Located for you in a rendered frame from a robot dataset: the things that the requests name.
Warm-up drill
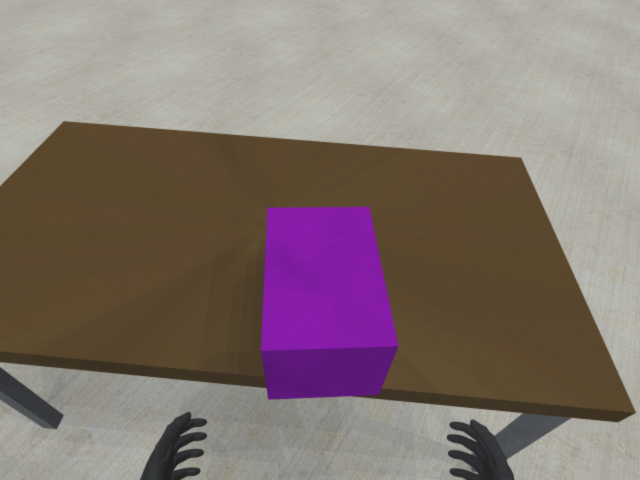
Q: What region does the table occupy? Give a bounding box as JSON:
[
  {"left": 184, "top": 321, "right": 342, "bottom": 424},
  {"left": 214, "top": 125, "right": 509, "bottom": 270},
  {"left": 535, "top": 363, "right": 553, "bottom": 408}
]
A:
[{"left": 0, "top": 121, "right": 636, "bottom": 472}]

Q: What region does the left robot hand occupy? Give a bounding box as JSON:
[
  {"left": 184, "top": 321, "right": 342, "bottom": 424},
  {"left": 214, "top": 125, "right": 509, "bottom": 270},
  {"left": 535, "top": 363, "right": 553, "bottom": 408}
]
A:
[{"left": 140, "top": 412, "right": 207, "bottom": 480}]

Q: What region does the carton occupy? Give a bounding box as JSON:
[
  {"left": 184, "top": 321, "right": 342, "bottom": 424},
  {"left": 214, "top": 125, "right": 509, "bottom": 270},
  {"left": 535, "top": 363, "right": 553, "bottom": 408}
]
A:
[{"left": 261, "top": 207, "right": 398, "bottom": 400}]

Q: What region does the right robot hand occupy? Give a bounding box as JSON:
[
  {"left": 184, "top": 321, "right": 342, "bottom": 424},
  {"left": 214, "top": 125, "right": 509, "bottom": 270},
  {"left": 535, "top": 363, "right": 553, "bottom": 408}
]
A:
[{"left": 447, "top": 419, "right": 514, "bottom": 480}]

